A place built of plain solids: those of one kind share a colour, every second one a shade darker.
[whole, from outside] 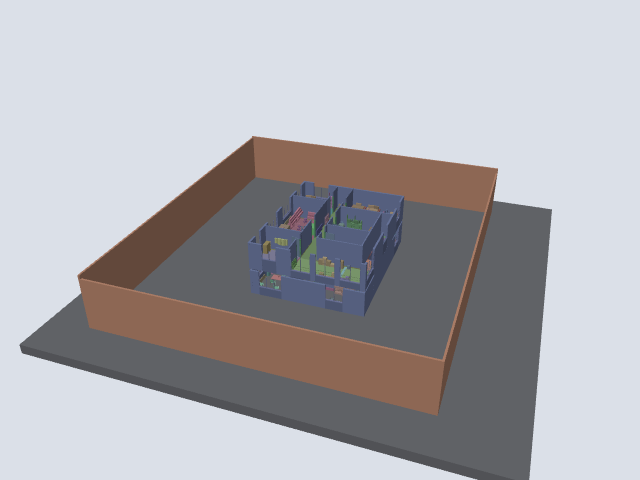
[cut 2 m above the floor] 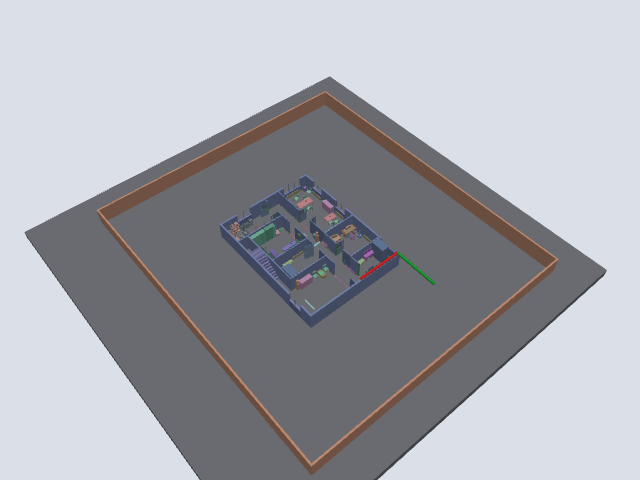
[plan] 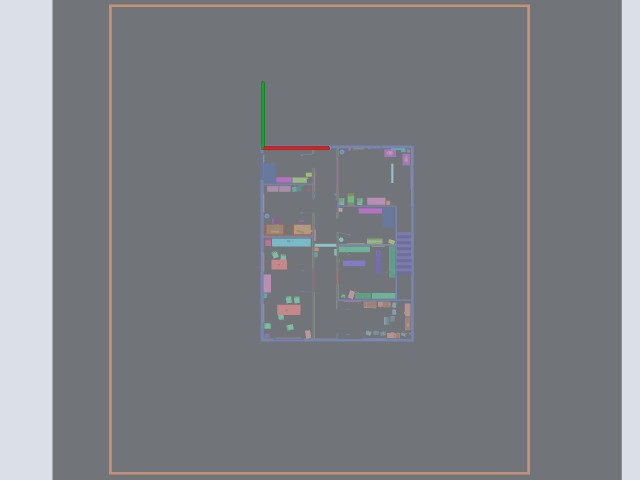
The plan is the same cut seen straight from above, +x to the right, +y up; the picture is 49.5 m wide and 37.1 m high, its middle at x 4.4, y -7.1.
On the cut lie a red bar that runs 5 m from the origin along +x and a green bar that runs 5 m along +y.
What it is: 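A works' own office and amenities block on a factory's ground, two floors round a stairwell, for the staff and hands of a middling works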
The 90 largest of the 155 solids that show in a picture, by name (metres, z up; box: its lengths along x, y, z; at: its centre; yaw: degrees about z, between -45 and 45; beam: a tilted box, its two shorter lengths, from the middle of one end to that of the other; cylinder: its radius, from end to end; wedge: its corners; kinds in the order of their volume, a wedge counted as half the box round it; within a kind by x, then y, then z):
{
 "yard_bound_1": {"box": [0.2, 36.33, 5.91], "at": [-11.8, -7.06, 2.9]},
 "yard_bound_2": {"box": [32.53, 0.2, 5.5], "at": [4.36, -25.13, 2.7]},
 "yard_bound_3": {"box": [32.53, 0.2, 6.05], "at": [4.36, 11.0, 2.98]},
 "yard_bound_4": {"box": [0.2, 36.33, 5.5], "at": [20.53, -7.06, 2.7]},
 "wall_1": {"box": [0.2, 1.41, 2.95], "at": [-0.1, -14.25, 4.38]},
 "wall_2": {"box": [0.2, 1.46, 2.75], "at": [-0.1, -14.22, 1.32]},
 "wall_3": {"box": [0.2, 1.21, 2.95], "at": [-0.1, -11.8, 4.38]},
 "wall_4": {"box": [0.2, 2.46, 2.75], "at": [-0.1, -10.78, 1.32]},
 "wall_5": {"box": [0.2, 1.36, 2.95], "at": [-0.1, -7.47, 4.38]},
 "wall_6": {"box": [0.2, 1.21, 2.75], "at": [-0.1, -7.45, 1.32]},
 "wall_7": {"box": [0.2, 4.05, 2.75], "at": [-0.1, -4.83, 1.32]},
 "wall_8": {"box": [0.2, 0.66, 2.95], "at": [-0.1, -4.08, 4.38]},
 "wall_9": {"box": [0.2, 2.11, 1.65], "at": [-0.1, -1.4, 0.78]},
 "wall_10": {"box": [0.2, 1.31, 2.95], "at": [-0.1, -0.45, 4.38]},
 "wall_11": {"box": [0.96, 0.2, 2.75], "at": [0.28, -14.85, 1.32]},
 "wall_12": {"box": [1.26, 0.2, 2.95], "at": [0.42, 0.1, 4.38]},
 "wall_13": {"box": [1.41, 0.2, 2.95], "at": [0.5, -14.85, 4.38]},
 "wall_14": {"box": [4.1, 0.2, 2.75], "at": [1.85, 0.1, 1.32]},
 "wall_15": {"box": [2.41, 0.2, 0.95], "at": [1.95, -14.85, 0.42]},
 "wall_16": {"box": [1.51, 0.2, 1.35], "at": [1.95, -14.85, 3.58]},
 "wall_17": {"box": [3.9, 0.06, 2.95], "at": [1.95, -11.23, 4.38]},
 "wall_18": {"box": [3.9, 0.06, 2.75], "at": [1.95, -6.88, 1.32]},
 "wall_19": {"box": [3.9, 0.06, 2.75], "at": [1.95, -6.82, 1.32]},
 "wall_20": {"box": [3.9, 0.06, 2.95], "at": [1.95, -3.78, 4.38]},
 "wall_21": {"box": [3.9, 0.06, 2.75], "at": [1.95, -2.83, 1.32]},
 "wall_22": {"box": [3.9, 0.06, 2.75], "at": [1.95, -2.77, 1.32]},
 "wall_23": {"box": [1.21, 0.2, 2.95], "at": [3.3, -14.85, 4.38]},
 "wall_24": {"box": [1.06, 0.2, 2.95], "at": [3.38, 0.1, 4.38]},
 "wall_25": {"box": [0.76, 0.2, 2.75], "at": [3.52, -14.85, 1.32]},
 "wall_26": {"box": [0.06, 3.65, 2.75], "at": [3.87, -12.92, 1.32]},
 "wall_27": {"box": [0.06, 2.06, 2.95], "at": [3.93, -13.72, 4.38]},
 "wall_28": {"box": [0.06, 3.65, 2.75], "at": [3.93, -12.92, 1.32]},
 "wall_29": {"box": [0.06, 2.77, 2.95], "at": [3.93, -9.88, 4.38]},
 "wall_30": {"box": [0.06, 2.42, 2.75], "at": [3.93, -8.0, 1.32]},
 "wall_31": {"box": [0.06, 3.73, 2.95], "at": [3.93, -5.55, 4.38]},
 "wall_32": {"box": [1.85, 0.2, 2.75], "at": [4.83, -14.85, 1.32]},
 "wall_33": {"box": [1.85, 0.2, 2.75], "at": [4.83, 0.1, 1.32]},
 "wall_34": {"box": [1.85, 0.2, 2.95], "at": [4.83, 0.1, 4.38]},
 "wall_35": {"box": [0.06, 2.0, 2.75], "at": [5.78, -8.5, 1.32]},
 "wall_36": {"box": [0.06, 2.46, 2.95], "at": [5.78, -1.23, 4.38]},
 "wall_37": {"box": [1.96, 0.2, 2.75], "at": [6.72, -14.85, 1.32]},
 "wall_38": {"box": [4.67, 0.06, 2.95], "at": [8.03, -11.78, 4.38]},
 "wall_39": {"box": [4.55, 0.06, 2.75], "at": [8.03, -11.72, 1.32]},
 "wall_40": {"box": [4.55, 0.06, 2.95], "at": [8.03, -8.88, 4.38]},
 "wall_41": {"box": [4.55, 0.06, 2.75], "at": [8.03, -7.53, 1.32]},
 "wall_42": {"box": [4.55, 0.06, 2.75], "at": [8.03, -7.47, 1.32]},
 "wall_43": {"box": [4.55, 0.06, 2.75], "at": [8.03, -4.53, 1.32]},
 "wall_44": {"box": [4.55, 0.06, 2.95], "at": [8.03, -4.53, 4.38]},
 "wall_45": {"box": [4.61, 0.06, 2.75], "at": [8.05, -11.78, 1.32]},
 "wall_46": {"box": [4.61, 0.06, 2.75], "at": [8.05, -4.47, 1.32]},
 "wall_47": {"box": [1.81, 0.2, 1.05], "at": [8.6, -14.85, 0.47]},
 "wall_48": {"box": [5.9, 0.2, 2.75], "at": [8.7, 0.1, 1.32]},
 "wall_49": {"box": [5.9, 0.2, 2.95], "at": [8.7, 0.1, 4.38]},
 "wall_50": {"box": [0.06, 2.96, 2.95], "at": [10.33, -10.27, 4.38]},
 "wall_51": {"box": [0.06, 4.31, 3.2], "at": [10.33, -9.6, 1.55]},
 "wall_52": {"box": [0.06, 4.41, 2.95], "at": [10.33, -6.71, 4.38]},
 "wall_53": {"box": [0.06, 3.06, 3.2], "at": [10.33, -6.03, 1.55]},
 "wall_54": {"box": [2.16, 0.2, 2.75], "at": [10.57, -14.85, 1.32]},
 "wall_55": {"box": [0.2, 3.2, 2.75], "at": [11.55, -13.35, 1.32]},
 "wall_56": {"box": [0.2, 2.41, 0.85], "at": [11.55, -13.25, 3.33]},
 "wall_57": {"box": [0.2, 3.16, 2.95], "at": [11.55, -10.18, 4.38]},
 "wall_58": {"box": [0.2, 7.25, 3.2], "at": [11.55, -8.12, 1.55]},
 "wall_59": {"box": [0.2, 1.61, 1.55], "at": [11.55, -7.8, 3.67]},
 "wall_60": {"box": [0.2, 2.51, 2.95], "at": [11.55, -5.75, 4.38]},
 "wall_61": {"box": [0.2, 1.36, 2.75], "at": [11.55, -3.83, 1.32]},
 "wall_62": {"box": [0.2, 1.51, 2.95], "at": [11.55, -3.75, 4.38]},
 "wall_63": {"box": [0.2, 1.81, 1.05], "at": [11.55, -2.25, 0.47]},
 "wall_64": {"box": [0.2, 1.71, 2.95], "at": [11.55, -0.65, 4.38]},
 "wall_65": {"box": [0.2, 1.56, 2.75], "at": [11.55, -0.57, 1.32]},
 "raised_floor_gallery_1": {"box": [1.98, 11.88, 0.25], "at": [4.83, -5.88, 3.02]},
 "raised_floor_gallery_2": {"box": [7.68, 3.13, 0.25], "at": [7.67, -13.25, 3.02]},
 "raised_floor_drawing_1": {"box": [4.03, 7.58, 0.25], "at": [1.95, -7.47, 3.02]},
 "wc_cubicles_1": {"box": [0.91, 1.54, 2.08], "at": [0.53, -1.93, 0.99]},
 "wc_cubicles_2": {"box": [0.91, 1.54, 2.08], "at": [9.69, -5.37, 0.99]},
 "stair_1": {"box": [1.19, 0.25, 2.99], "at": [10.9, -9.64, 1.45]},
 "stair_2": {"box": [1.19, 0.25, 2.57], "at": [10.9, -9.18, 1.24]},
 "stair_3": {"box": [1.19, 0.25, 2.36], "at": [10.9, -8.95, 1.13]},
 "stair_4": {"box": [1.19, 0.25, 2.15], "at": [10.9, -8.71, 1.02]},
 "stair_5": {"box": [1.19, 0.25, 1.94], "at": [10.9, -8.48, 0.92]},
 "stair_6": {"box": [1.19, 0.25, 1.73], "at": [10.9, -8.25, 0.81]},
 "stair_7": {"box": [1.19, 0.25, 1.52], "at": [10.9, -8.02, 0.71]},
 "stair_8": {"box": [1.19, 0.25, 1.31], "at": [10.9, -7.79, 0.6]},
 "stair_9": {"box": [1.19, 0.25, 1.1], "at": [10.9, -7.55, 0.5]},
 "raised_floor_wages_1": {"box": [4.03, 3.68, 0.25], "at": [1.95, -12.97, 3.02]},
 "lockers_1": {"box": [1.2, 0.45, 1.85], "at": [7.72, -11.41, 0.88]},
 "lockers_2": {"box": [1.8, 0.45, 1.85], "at": [9.31, -11.41, 0.88]},
 "counter_1": {"box": [0.55, 1.4, 0.95], "at": [0.33, -10.46, 0.57]},
 "counter_2": {"box": [1.4, 0.55, 0.95], "at": [8.76, -4.11, 0.57]},
 "plan_chest_1": {"box": [0.98, 1.35, 0.95], "at": [0.54, -7.96, 3.58]},
 "cupboard_steel_low_1": {"box": [0.45, 0.92, 1.05], "at": [0.29, -11.77, 3.62]}
}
